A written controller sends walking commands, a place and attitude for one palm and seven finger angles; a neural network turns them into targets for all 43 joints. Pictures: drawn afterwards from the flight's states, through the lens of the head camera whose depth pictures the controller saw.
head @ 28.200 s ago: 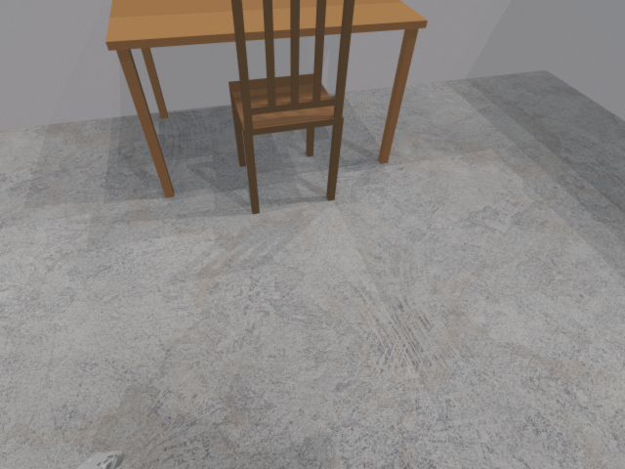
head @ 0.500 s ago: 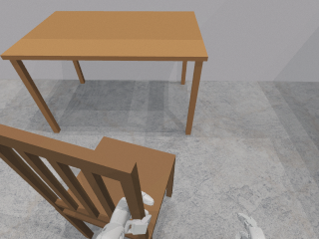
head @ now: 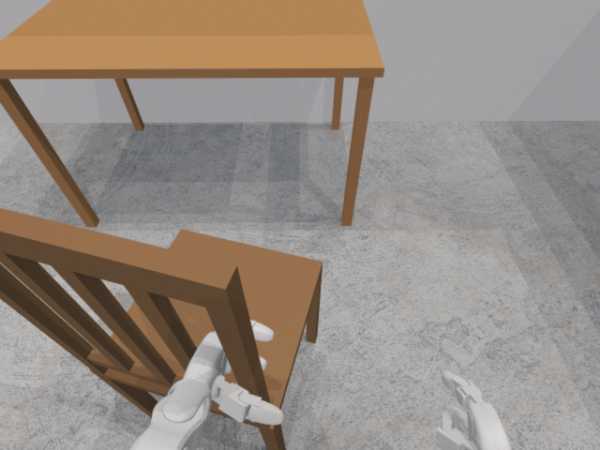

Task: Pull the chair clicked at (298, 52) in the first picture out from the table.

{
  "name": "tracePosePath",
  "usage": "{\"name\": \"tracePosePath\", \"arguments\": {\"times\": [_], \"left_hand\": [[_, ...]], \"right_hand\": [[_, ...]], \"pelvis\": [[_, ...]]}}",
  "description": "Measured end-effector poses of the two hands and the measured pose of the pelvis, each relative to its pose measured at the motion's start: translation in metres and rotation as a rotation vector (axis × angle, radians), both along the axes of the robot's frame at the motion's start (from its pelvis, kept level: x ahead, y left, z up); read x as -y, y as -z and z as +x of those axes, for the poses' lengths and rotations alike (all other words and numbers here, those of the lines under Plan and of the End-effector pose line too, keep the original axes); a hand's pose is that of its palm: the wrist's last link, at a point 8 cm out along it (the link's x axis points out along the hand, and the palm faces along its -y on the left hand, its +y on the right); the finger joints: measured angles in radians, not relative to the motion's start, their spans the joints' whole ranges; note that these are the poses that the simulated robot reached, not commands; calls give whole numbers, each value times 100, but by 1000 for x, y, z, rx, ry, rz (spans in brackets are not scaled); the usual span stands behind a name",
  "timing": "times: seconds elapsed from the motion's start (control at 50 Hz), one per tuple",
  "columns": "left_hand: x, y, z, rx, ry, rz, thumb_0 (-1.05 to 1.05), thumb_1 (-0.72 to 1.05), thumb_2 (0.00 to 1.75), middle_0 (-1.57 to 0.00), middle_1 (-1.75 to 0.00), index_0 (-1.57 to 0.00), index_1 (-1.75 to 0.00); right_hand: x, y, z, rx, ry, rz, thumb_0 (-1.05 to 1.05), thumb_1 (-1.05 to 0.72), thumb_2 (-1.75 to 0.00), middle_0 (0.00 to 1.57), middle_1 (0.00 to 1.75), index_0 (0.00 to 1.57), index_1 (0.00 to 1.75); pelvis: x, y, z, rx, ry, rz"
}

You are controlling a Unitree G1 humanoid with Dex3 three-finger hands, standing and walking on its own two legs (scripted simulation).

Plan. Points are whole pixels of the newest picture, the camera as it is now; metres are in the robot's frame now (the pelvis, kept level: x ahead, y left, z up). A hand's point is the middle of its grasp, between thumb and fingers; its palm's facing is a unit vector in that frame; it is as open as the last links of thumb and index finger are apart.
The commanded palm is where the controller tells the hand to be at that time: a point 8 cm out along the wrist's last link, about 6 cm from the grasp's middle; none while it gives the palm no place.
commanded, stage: open the thumb and straighten the fingers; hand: left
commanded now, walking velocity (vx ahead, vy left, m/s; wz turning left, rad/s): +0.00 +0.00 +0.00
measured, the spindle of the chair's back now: (130, 334) +0.29 +0.25 -0.02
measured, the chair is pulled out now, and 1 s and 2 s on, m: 0.62 0.62 0.62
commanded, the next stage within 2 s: draw the fingers out of the gap in 0.34 s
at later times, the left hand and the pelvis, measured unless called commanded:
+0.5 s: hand (245, 384) +0.22 +0.08 -0.04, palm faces -0.24 -0.97 -0.07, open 17.4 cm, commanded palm +0.21 +0.14 -0.02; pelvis +0.00 +0.00 -0.01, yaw +1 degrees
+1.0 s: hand out of the picture +0.15 +0.09 -0.03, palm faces -0.22 -0.97 -0.03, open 17.5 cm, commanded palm +0.13 +0.13 -0.02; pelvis +0.00 +0.01 -0.03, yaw +1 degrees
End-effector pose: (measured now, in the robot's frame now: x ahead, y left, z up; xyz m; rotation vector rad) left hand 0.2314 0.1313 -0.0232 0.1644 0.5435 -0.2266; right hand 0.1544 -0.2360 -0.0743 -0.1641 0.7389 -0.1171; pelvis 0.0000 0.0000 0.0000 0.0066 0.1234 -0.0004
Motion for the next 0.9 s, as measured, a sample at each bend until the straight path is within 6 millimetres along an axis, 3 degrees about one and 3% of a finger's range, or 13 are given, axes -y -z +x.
{"name": "tracePosePath", "arguments": {"times": [0.14, 0.28, 0.38, 0.54, 0.76, 0.9], "left_hand": [[5, -4, -6, -1, 1, -13, 0, -48, 23, -27, -80, -27, -81], [-4, 6, -7, -23, -19, 4, -1, -53, 21, -12, -34, -12, -34], [-5, 2, -9, -15, -15, -6, -1, -54, 20, -5, -14, -5, -14], [-8, 2, -16, -14, -19, -24, -1, -54, 20, -1, -3, -1, -3], [-17, 1, -67, -52, -48, -30, -2, -54, 20, 0, 0, 0, 0], [-13, -2, -82, -34, -36, -48, -2, -54, 20, 0, 0, 0, 0]], "right_hand": [[-4, 8, 1, 24, -7, 4, 1, -90, -90, 20, 30, 20, 30], [-2, 11, 2, 24, -19, -14, 1, -90, -90, 20, 30, 20, 30], [2, 9, 2, 38, -16, -28, 1, -90, -90, 20, 30, 20, 30], [5, 5, 3, 52, -14, -45, 1, -90, -90, 20, 30, 20, 30], [-4, -3, 14, 114, -26, -50, 1, -90, -90, 20, 30, 20, 30], [-15, -2, 22, 156, -46, -46, 1, -90, -90, 20, 30, 20, 30]], "pelvis": [[0, 7, -1, -9, -9, -3], [4, 13, -4, -23, -14, -3], [5, 14, -3, -27, -21, -7], [5, 15, 0, -36, -19, -9], [0, 18, 5, -38, -26, -19], [-5, 24, 2, -44, -33, -25]]}}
